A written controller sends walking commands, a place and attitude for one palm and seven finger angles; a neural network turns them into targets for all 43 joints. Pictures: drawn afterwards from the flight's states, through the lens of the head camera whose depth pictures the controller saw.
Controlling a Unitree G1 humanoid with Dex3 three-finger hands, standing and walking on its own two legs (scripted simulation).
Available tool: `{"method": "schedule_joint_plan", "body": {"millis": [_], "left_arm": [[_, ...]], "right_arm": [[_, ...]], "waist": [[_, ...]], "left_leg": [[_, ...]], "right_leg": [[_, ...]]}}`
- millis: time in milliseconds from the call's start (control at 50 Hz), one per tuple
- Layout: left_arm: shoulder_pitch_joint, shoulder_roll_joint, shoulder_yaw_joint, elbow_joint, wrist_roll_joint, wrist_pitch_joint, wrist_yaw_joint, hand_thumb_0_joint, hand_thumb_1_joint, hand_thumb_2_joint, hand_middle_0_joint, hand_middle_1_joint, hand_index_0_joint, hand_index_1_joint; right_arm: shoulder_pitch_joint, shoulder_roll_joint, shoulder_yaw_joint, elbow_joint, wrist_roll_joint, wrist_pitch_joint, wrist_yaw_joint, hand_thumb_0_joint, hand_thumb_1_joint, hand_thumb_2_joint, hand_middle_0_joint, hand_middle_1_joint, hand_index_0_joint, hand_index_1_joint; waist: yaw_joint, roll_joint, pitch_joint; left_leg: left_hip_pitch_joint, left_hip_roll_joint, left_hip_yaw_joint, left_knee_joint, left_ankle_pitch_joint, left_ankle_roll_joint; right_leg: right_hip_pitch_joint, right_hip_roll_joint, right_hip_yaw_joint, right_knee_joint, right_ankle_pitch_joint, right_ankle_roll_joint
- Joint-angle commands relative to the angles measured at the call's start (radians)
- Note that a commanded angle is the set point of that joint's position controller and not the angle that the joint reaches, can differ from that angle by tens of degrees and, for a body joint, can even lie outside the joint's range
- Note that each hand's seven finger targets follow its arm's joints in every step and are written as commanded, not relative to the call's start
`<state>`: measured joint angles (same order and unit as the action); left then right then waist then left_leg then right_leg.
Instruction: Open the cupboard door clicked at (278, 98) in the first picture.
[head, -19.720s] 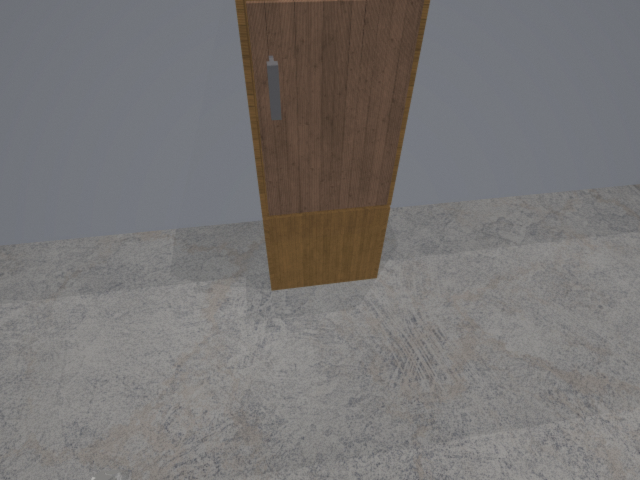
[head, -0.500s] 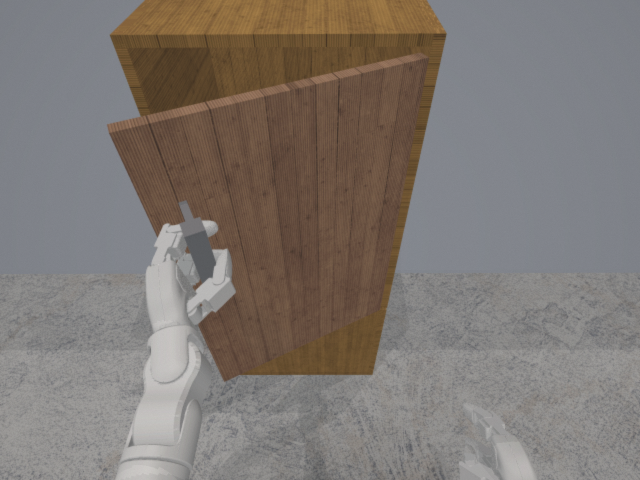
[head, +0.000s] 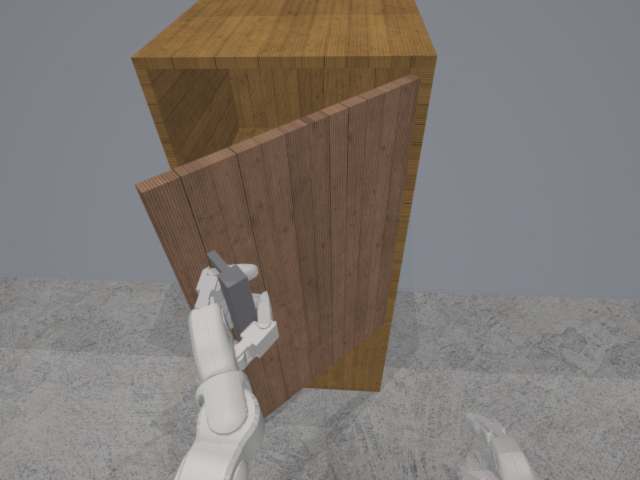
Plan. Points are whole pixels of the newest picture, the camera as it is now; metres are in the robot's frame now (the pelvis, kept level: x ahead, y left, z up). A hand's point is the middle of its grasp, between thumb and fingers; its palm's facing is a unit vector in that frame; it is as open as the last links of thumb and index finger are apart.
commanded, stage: open thumb and fingers to let go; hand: left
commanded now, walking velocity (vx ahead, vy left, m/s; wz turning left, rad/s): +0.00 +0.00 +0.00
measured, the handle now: (233, 299) +0.31 +0.13 +0.10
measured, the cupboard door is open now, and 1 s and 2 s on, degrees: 43 45 46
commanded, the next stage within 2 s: slide the hand sideways off the handle in 0.68 s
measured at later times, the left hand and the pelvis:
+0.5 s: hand (246, 329) +0.26 +0.10 +0.10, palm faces +0.33 -0.94 +0.02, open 13.9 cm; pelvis +0.00 +0.02 +0.00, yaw -1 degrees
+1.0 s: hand (249, 367) +0.22 +0.09 +0.10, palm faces -0.15 -0.99 -0.03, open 16.4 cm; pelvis -0.02 +0.04 -0.01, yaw -1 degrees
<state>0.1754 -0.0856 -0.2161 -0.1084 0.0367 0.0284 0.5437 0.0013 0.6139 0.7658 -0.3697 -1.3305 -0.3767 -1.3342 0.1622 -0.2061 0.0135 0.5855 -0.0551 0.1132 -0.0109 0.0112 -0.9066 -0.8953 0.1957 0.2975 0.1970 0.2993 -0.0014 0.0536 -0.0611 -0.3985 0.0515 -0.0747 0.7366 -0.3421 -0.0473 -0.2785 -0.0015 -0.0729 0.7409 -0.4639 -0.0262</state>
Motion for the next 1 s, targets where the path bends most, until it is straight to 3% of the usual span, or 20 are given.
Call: {"method": "schedule_joint_plan", "body": {"millis": [0,100,200,240,280,320,460,560,640,740,760,780,800,820,880,920,980], "left_arm": [[-0.198,-0.043,0.006,-0.220,0.035,-0.089,0.000,0.000,0.340,0.660,-0.360,-1.290,-0.360,-1.290],[-0.126,-0.046,-0.009,-0.247,0.030,-0.106,-0.034,0.000,-0.010,0.510,-0.335,-1.253,-0.335,-1.253],[-0.124,-0.037,-0.008,-0.283,0.032,-0.117,-0.028,0.000,-0.360,0.360,-0.310,-1.215,-0.310,-1.215],[-0.119,-0.060,-0.033,-0.286,0.037,-0.119,-0.022,0.000,-0.500,0.300,-0.300,-1.200,-0.300,-1.200],[-0.099,-0.075,-0.054,-0.293,0.042,-0.120,-0.022,0.000,-0.500,0.300,-0.300,-1.200,-0.300,-1.200],[-0.090,-0.092,-0.080,-0.317,0.047,-0.121,-0.021,0.000,-0.500,0.300,-0.283,-1.100,-0.283,-1.100],[-0.111,-0.087,-0.067,-0.271,0.039,-0.086,-0.014,0.000,-0.500,0.300,-0.225,-0.750,-0.225,-0.750],[-0.169,-0.105,-0.075,-0.242,0.052,-0.058,0.009,0.000,-0.500,0.300,-0.183,-0.500,-0.183,-0.500],[-0.196,-0.123,-0.078,-0.243,0.048,-0.040,0.024,0.000,-0.500,0.300,-0.150,-0.300,-0.150,-0.300],[-0.245,-0.157,-0.095,-0.207,0.051,-0.014,0.043,0.000,-0.500,0.300,-0.150,-0.300,-0.150,-0.300],[-0.237,-0.145,-0.086,-0.199,0.052,-0.013,0.045,0.000,-0.500,0.300,-0.150,-0.300,-0.150,-0.300],[-0.214,-0.022,-0.265,-0.219,0.139,-0.069,-0.168,0.000,-0.500,0.300,-0.150,-0.300,-0.150,-0.300],[-0.252,0.044,-0.184,-0.283,0.090,-0.123,-0.285,0.000,-0.500,0.300,-0.150,-0.300,-0.150,-0.300],[-0.249,0.077,-0.176,-0.294,0.070,-0.157,-0.356,0.000,-0.500,0.300,-0.150,-0.300,-0.150,-0.300],[-0.240,0.104,-0.164,-0.327,-0.022,-0.207,-0.527,0.000,-0.500,0.300,-0.150,-0.300,-0.150,-0.300],[-0.221,0.089,-0.114,-0.310,-0.094,-0.202,-0.554,0.000,-0.500,0.300,-0.150,-0.300,-0.150,-0.300],[-0.139,0.082,-0.035,-0.288,-0.150,-0.179,-0.508,0.000,-0.500,0.300,-0.150,-0.300,-0.150,-0.300]], "right_arm": [[-0.152,-0.054,-0.025,-0.179,-0.003,-0.067,-0.010,0.000,-0.900,-0.900,0.200,0.300,0.200,0.300],[-0.120,-0.059,-0.031,-0.195,0.001,-0.071,-0.002,0.000,-0.900,-0.900,0.200,0.300,0.200,0.300],[-0.122,-0.058,-0.031,-0.202,0.001,-0.079,-0.003,0.000,-0.900,-0.900,0.200,0.300,0.200,0.300],[-0.120,-0.060,-0.030,-0.207,0.002,-0.085,0.000,0.000,-0.900,-0.900,0.200,0.300,0.200,0.300],[-0.117,-0.061,-0.033,-0.211,0.002,-0.092,0.004,0.000,-0.900,-0.900,0.200,0.300,0.200,0.300],[-0.115,-0.062,-0.032,-0.219,0.005,-0.096,0.009,0.000,-0.900,-0.900,0.200,0.300,0.200,0.300],[-0.135,-0.062,-0.025,-0.215,0.009,-0.091,0.008,0.000,-0.900,-0.900,0.200,0.300,0.200,0.300],[-0.157,-0.058,-0.020,-0.205,0.009,-0.080,0.011,0.000,-0.900,-0.900,0.200,0.300,0.200,0.300],[-0.172,-0.054,-0.019,-0.203,0.009,-0.070,0.016,0.000,-0.900,-0.900,0.200,0.300,0.200,0.300],[-0.190,-0.050,-0.015,-0.195,0.011,-0.062,0.025,0.000,-0.900,-0.900,0.200,0.300,0.200,0.300],[-0.195,-0.050,-0.018,-0.194,0.011,-0.064,0.024,0.000,-0.900,-0.900,0.200,0.300,0.200,0.300],[-0.092,-0.093,-0.023,-0.175,0.013,-0.059,0.031,0.000,-0.900,-0.900,0.200,0.300,0.200,0.300],[-0.085,-0.083,-0.028,-0.214,0.025,-0.064,0.023,0.000,-0.900,-0.900,0.200,0.300,0.200,0.300],[-0.086,-0.084,-0.025,-0.225,0.029,-0.070,0.011,0.000,-0.900,-0.900,0.200,0.300,0.200,0.300],[-0.081,-0.080,-0.009,-0.257,0.049,-0.108,-0.004,0.000,-0.900,-0.900,0.200,0.300,0.200,0.300],[-0.099,-0.075,0.003,-0.270,0.062,-0.132,-0.017,0.000,-0.900,-0.900,0.200,0.300,0.200,0.300],[-0.113,-0.077,0.005,-0.277,0.068,-0.168,-0.021,0.000,-0.900,-0.900,0.200,0.300,0.200,0.300]], "waist": [[0.017,-0.135,-0.154],[0.018,-0.156,-0.172],[0.010,-0.129,-0.147],[0.006,-0.133,-0.141],[0.007,-0.130,-0.139],[0.006,-0.105,-0.155],[0.009,-0.123,-0.109],[0.012,-0.080,-0.104],[0.016,-0.073,-0.136],[0.017,-0.063,-0.122],[0.019,-0.090,-0.118],[-0.082,-0.150,-0.062],[-0.042,-0.110,-0.135],[-0.030,-0.089,-0.169],[-0.038,-0.026,-0.165],[-0.032,-0.033,-0.114],[-0.006,-0.086,-0.080]], "left_leg": [[0.126,-0.063,0.070,-0.037,0.224,0.066],[0.121,-0.058,0.073,-0.040,0.269,0.066],[0.121,-0.057,0.077,-0.030,0.255,0.067],[0.123,-0.055,0.074,-0.025,0.254,0.068],[0.119,-0.050,0.069,-0.024,0.258,0.067],[0.125,-0.050,0.069,-0.021,0.262,0.068],[0.114,-0.046,0.057,-0.035,0.213,0.065],[0.116,-0.044,0.048,-0.047,0.191,0.060],[0.122,-0.044,0.050,-0.053,0.186,0.056],[0.110,-0.041,0.040,-0.066,0.147,0.050],[0.109,-0.039,0.037,-0.066,0.141,0.051],[0.126,-0.037,0.039,-0.067,0.167,0.070],[0.115,-0.038,0.043,-0.069,0.173,0.074],[0.125,-0.045,0.050,-0.064,0.182,0.080],[0.129,-0.051,0.050,-0.060,0.131,0.081],[0.103,-0.051,0.044,-0.075,0.054,0.072],[0.074,-0.049,0.032,-0.100,-0.024,0.060]], "right_leg": [[-0.055,-0.035,0.063,-0.180,0.400,0.026],[-0.022,-0.033,0.048,-0.148,0.518,0.031],[-0.051,-0.025,0.041,-0.149,0.465,0.025],[-0.069,-0.019,0.033,-0.142,0.442,0.020],[-0.075,-0.015,0.025,-0.131,0.431,0.017],[-0.080,-0.010,0.017,-0.119,0.425,0.012],[-0.102,-0.004,0.005,-0.141,0.327,0.006],[-0.118,0.002,-0.007,-0.138,0.271,-0.004],[-0.113,0.006,-0.014,-0.131,0.255,-0.008],[-0.127,0.011,-0.025,-0.126,0.204,-0.014],[-0.124,0.011,-0.022,-0.137,0.193,-0.012],[-0.183,0.002,0.026,-0.129,0.260,0.002],[-0.143,0.002,0.026,-0.108,0.293,-0.003],[-0.118,-0.001,0.032,-0.098,0.320,-0.005],[-0.141,-0.001,0.022,-0.095,0.267,-0.003],[-0.167,0.009,0.008,-0.112,0.172,0.000],[-0.177,0.016,-0.011,-0.123,0.087,0.008]]}}
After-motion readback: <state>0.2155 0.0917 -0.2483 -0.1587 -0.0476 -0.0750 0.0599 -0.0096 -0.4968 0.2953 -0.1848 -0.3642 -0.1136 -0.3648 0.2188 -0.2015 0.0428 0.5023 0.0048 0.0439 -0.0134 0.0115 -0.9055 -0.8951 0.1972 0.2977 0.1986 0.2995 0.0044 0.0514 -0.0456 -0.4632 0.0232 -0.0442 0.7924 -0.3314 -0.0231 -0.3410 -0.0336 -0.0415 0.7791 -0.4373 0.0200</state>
